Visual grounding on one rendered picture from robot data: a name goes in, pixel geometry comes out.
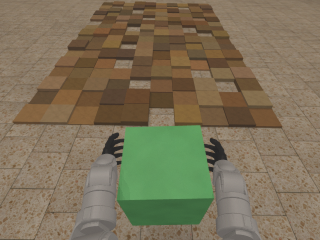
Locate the right robot hand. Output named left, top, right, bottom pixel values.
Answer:
left=204, top=138, right=227, bottom=172

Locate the left robot hand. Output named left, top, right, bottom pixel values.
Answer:
left=101, top=132, right=124, bottom=165

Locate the carton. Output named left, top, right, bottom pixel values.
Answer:
left=117, top=125, right=214, bottom=226

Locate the left robot upper arm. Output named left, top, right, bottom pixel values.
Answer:
left=72, top=230, right=119, bottom=240

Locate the robot right forearm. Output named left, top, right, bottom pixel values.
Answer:
left=212, top=159, right=262, bottom=240

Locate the robot left forearm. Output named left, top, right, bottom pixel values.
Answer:
left=69, top=154, right=118, bottom=240

